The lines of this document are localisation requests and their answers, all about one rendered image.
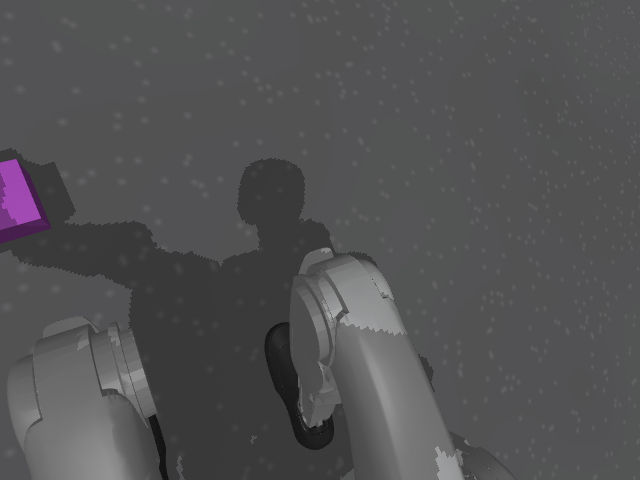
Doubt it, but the right robot hand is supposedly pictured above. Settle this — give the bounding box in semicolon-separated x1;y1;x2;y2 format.
449;431;517;480

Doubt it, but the left robot foot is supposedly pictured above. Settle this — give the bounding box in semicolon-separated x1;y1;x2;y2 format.
148;415;169;480

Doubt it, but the right robot foot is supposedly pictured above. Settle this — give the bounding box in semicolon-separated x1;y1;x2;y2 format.
264;322;334;450

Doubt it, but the carton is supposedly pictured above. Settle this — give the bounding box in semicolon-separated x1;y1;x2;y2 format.
0;159;52;244

